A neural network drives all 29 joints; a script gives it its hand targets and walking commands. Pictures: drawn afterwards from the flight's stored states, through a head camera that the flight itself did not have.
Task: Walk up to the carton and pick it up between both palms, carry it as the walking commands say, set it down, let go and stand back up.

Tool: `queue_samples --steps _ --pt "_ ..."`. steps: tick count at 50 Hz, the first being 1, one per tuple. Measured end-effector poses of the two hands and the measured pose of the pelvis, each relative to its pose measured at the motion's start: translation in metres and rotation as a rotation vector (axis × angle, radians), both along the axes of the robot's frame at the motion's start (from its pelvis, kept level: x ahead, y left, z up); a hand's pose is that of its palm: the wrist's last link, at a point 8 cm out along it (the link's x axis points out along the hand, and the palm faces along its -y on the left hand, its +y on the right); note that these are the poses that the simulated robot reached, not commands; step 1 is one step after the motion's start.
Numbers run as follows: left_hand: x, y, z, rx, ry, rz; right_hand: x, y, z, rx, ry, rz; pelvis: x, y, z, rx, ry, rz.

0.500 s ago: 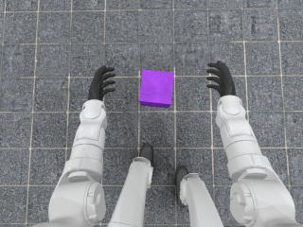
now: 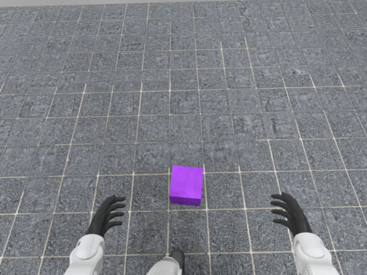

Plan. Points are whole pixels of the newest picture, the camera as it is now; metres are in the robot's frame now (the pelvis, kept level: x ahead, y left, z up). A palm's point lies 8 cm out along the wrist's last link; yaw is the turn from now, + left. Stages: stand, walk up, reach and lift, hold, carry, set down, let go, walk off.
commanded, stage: let go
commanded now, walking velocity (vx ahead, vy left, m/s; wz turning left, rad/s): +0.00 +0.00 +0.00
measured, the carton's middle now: (186, 186) +0.48 +0.06 -0.68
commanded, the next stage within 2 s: stand in 0.60 s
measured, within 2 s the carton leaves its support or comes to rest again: neither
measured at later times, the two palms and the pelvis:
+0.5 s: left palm (105, 233) +0.20 +0.20 -0.06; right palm (342, 258) +0.19 -0.27 -0.06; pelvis +0.04 -0.03 +0.01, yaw -1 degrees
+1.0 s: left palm (86, 260) +0.15 +0.25 -0.10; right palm out of the picture +0.15 -0.30 -0.08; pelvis +0.04 -0.02 +0.00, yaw -1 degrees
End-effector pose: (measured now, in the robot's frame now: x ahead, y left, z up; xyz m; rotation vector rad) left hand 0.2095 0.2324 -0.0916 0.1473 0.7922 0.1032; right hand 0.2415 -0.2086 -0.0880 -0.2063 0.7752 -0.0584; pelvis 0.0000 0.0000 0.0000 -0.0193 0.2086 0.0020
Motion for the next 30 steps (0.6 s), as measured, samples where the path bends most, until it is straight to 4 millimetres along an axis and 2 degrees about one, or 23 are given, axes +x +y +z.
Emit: queue_samples --steps 6,11,22,30 --pt "-0.025 -0.005 0.018 -0.007 0.014 -0.009 -0.035 -0.026 0.019 0.007 0.016 -0.027 0.014 -0.008 0.009 0.019 -0.114 -0.006" --pt "-0.026 -0.012 0.026 -0.002 0.016 -0.03 -0.051 -0.04 0.029 0.014 0.016 -0.039 0.023 -0.015 0.01 0.032 -0.192 -0.013" --pt "-0.005 -0.028 0.033 0.023 0.021 -0.051 -0.052 -0.058 0.032 0.031 0.009 -0.054 0.036 -0.028 0.009 0.05 -0.259 -0.022" --pt "-0.011 -0.026 0.033 0.038 0.035 -0.008 -0.052 -0.064 0.027 0.017 0.008 -0.067 0.039 -0.034 0.008 0.052 -0.258 -0.018"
